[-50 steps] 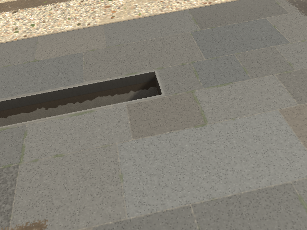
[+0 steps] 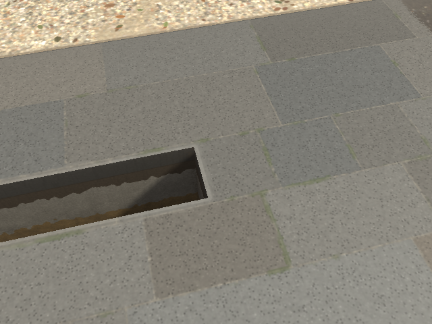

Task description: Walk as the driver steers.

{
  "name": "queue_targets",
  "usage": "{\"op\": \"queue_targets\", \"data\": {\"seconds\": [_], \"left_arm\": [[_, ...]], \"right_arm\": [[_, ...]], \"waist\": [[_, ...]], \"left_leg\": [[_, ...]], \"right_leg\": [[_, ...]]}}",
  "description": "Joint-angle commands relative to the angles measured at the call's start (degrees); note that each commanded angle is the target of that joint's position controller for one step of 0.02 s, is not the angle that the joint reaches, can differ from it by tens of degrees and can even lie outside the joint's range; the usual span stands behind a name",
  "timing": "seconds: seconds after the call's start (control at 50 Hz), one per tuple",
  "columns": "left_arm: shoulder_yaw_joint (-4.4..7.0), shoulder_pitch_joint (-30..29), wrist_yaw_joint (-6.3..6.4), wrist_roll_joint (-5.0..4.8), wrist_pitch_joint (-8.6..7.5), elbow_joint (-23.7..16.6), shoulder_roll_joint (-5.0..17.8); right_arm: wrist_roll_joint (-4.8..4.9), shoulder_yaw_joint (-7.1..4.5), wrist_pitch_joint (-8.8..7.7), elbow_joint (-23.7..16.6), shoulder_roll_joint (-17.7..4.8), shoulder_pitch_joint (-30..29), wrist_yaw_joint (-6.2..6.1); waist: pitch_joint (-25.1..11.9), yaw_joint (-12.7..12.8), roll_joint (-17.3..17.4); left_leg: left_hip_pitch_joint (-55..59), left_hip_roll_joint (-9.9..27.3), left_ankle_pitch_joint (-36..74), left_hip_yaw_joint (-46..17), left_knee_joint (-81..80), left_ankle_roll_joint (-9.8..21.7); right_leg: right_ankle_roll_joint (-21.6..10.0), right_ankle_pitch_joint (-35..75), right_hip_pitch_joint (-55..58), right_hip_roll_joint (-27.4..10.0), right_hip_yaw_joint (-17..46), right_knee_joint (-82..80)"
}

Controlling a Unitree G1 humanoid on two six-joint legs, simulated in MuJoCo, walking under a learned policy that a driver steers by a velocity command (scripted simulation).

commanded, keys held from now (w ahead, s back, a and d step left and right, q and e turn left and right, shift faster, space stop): q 0.68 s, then no key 0.28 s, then w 0.04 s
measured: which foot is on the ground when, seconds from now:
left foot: up 0.00-0.18, down 0.20-0.70, up 0.72-1.00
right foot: down 0.00-0.22, up 0.24-0.68, down 0.70-1.00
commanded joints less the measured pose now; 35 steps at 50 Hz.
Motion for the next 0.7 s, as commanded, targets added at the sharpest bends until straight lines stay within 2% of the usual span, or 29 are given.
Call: {"op": "queue_targets", "data": {"seconds": [0.02, 0.06, 0.08, 0.14, 0.18, 0.2, 0.22, 0.24, 0.26, 0.28, 0.3, 0.32, 0.34, 0.38, 0.48, 0.58, 0.64, 0.68, 0.7], "left_arm": [[1.84, 0.39, 0.27, 0.29, 0.16, -2.63, 8.63], [2.87, -0.05, 0.66, -0.04, 1.48, -3.42, 10.39], [3.23, -0.35, 0.91, -0.07, 2.16, -3.76, 10.65], [4.05, -1.22, 1.73, -0.04, 3.59, -4.27, 10.98], [4.46, -2.7, 2.26, -0.38, 4.33, -4.66, 11.11], [4.61, -2.06, 2.41, -0.36, 4.65, -4.32, 10.59], [4.23, -0.03, 2.19, -0.33, 5.14, -4.77, 7.87], [3.79, -4.79, 2.53, -1.02, 5.46, -8.13, 6.51], [3.67, -6.0, 2.02, -0.18, 5.68, -8.56, 6.62], [3.81, -5.47, 1.39, -0.54, 5.63, -8.27, 6.74], [3.92, -4.79, 1.09, -0.67, 5.19, -7.98, 7.19], [4.16, -4.54, 0.96, -0.12, 4.82, -7.92, 8.14], [4.22, -3.91, 0.77, 0.29, 4.64, -7.8, 8.47], [4.15, -4.89, 0.89, -0.19, 4.64, -9.0, 8.34], [3.44, -8.82, 1.44, -0.89, 4.98, -12.54, 8.49], [2.95, -8.3, 1.52, -1.45, 4.67, -14.78, 9.09], [2.87, -5.23, 1.67, -1.79, 4.11, -15.63, 9.59], [2.82, -0.24, 2.18, -1.47, 3.42, -15.11, 9.31], [3.57, 0.96, 2.66, -0.7, 3.03, -15.04, 12.48]], "right_arm": [[0.1, -0.61, 1.9, 1.01, -2.83, 9.57, -0.45], [0.04, -1.12, 2.07, -0.79, -4.53, 6.15, -0.25], [-0.07, -1.24, 2.07, -1.58, -4.66, 5.01, -0.06], [-0.21, -1.31, 1.85, -2.79, -3.62, 4.99, 0.18], [-0.56, -1.29, 1.4, -2.55, -2.6, 8.01, 0.34], [-0.89, -1.58, 1.02, -2.87, -3.56, 8.87, 0.37], [-1.51, -2.47, 0.43, -4.11, -7.65, 9.47, 0.08], [-0.47, -3.91, 0.63, -5.31, -13.63, 8.78, -0.09], [-1.04, -3.81, 0.68, -5.09, -12.43, 9.34, -0.43], [-0.46, -3.73, 0.74, -5.73, -11.21, 6.61, -0.56], [-0.33, -3.97, 1.02, -7.04, -11.47, 3.42, -0.4], [0.03, -4.17, 0.93, -8.22, -11.51, 1.84, -0.26], [0.17, -4.04, 0.81, -8.6, -10.45, 1.97, 0.02], [0.54, -4.12, 0.51, -8.41, -9.9, 4.7, 0.32], [0.36, -5.18, 0.82, -8.9, -12.27, 8.62, 0.14], [-0.07, -5.88, 1.54, -11.28, -14.16, 5.43, 0.82], [0.02, -6.22, 2.04, -12.64, -14.99, 2.06, 1.51], [0.76, -6.12, 2.34, -13.95, -14.66, -1.8, 1.73], [1.03, -5.43, 2.21, -14.64, -12.28, -1.15, 1.57]], "waist": [[-8.73, -1.77, -7.12], [-7.98, -0.78, -7.89], [-7.24, -0.48, -7.72], [-6.0, -0.37, -6.3], [-5.61, -1.62, -4.97], [-4.01, -1.87, -1.98], [-3.51, -1.09, 9.71], [1.62, -2.58, 17.82], [2.11, -1.48, 10.21], [0.88, 0.31, 5.5], [-0.19, 1.55, 3.52], [-1.84, 1.7, 3.93], [-4.31, 1.51, 3.97], [-6.84, 0.55, 3.48], [-7.78, -2.36, 5.84], [-8.71, -2.47, 6.69], [-8.91, -0.92, 7.03], [-8.48, 2.4, 5.83], [-8.75, 1.83, 0.79]], "left_leg": [[7.21, -0.38, 2.22, 3.48, -5.32, -0.02], [5.02, 0.16, 2.98, 4.48, -4.69, 0.87], [3.96, 0.38, 2.44, 4.87, -4.43, 1.3], [3.54, 0.37, 1.7, 6.36, -7.48, 2.79], [7.69, -0.21, 5.77, 6.73, -16.27, 4.4], [8.85, 0.93, 8.02, 2.86, -23.21, 5.59], [8.89, 11.27, 6.7, -13.35, -35.56, 7.91], [3.15, 21.24, 13.57, -29.04, -41.11, 13.79], [1.74, 19.52, 18.09, -26.27, -39.95, 15.61], [1.95, 15.64, 19.86, -20.35, -37.34, 15.11], [3.5, 12.48, 22.1, -16.72, -36.08, 13.44], [6.26, 10.99, 27.14, -15.11, -34.7, 13.14], [8.94, 10.1, 33.61, -13.92, -33.31, 13.5], [13.44, 10.03, 40.03, -13.97, -31.41, 14.03], [18.95, 10.42, 40.38, -18.45, -29.95, 14.89], [15.06, 9.27, 39.52, -22.15, -29.0, 13.96], [11.69, 7.93, 39.37, -24.98, -28.12, 11.92], [5.91, 4.21, 31.11, -24.08, -25.69, 7.85], [0.18, 0.66, 19.31, -20.5, -21.14, 4.55]], "right_leg": [[-7.14, 12.73, 0.82, -15.76, 10.3, -7.32], [-7.17, -1.16, -0.44, -16.68, 11.09, -8.84], [-7.26, -6.16, -1.12, -17.32, 11.47, -9.29], [-6.97, -11.8, -1.81, -18.94, 11.37, -8.24], [-4.5, -12.99, -3.77, -18.29, 9.15, -4.46], [-1.78, -14.63, -5.88, -16.6, 6.9, -0.07], [2.49, -19.69, -9.96, -10.71, 0.49, 13.53], [5.12, -27.1, -17.69, -0.46, -1.14, 22.37], [5.6, -25.03, -15.8, -2.74, 4.35, 31.44], [5.84, -21.27, -15.47, -2.99, 5.78, 34.05], [6.06, -18.44, -15.6, -3.09, 6.22, 34.36], [6.27, -16.71, -16.29, -2.88, 6.18, 35.87], [6.71, -16.26, -16.04, -2.65, 5.99, 37.35], [7.67, -16.27, -16.93, -2.81, 6.12, 37.68], [8.55, -18.9, -17.57, -2.81, 6.9, 29.18], [7.45, -19.87, -9.79, -1.26, 7.43, 21.51], [6.41, -19.09, -2.52, -0.18, 7.8, 13.25], [5.83, -10.17, 7.73, -0.42, 7.25, -1.86], [4.3, -10.1, 13.59, -7.4, 13.15, -8.54]]}}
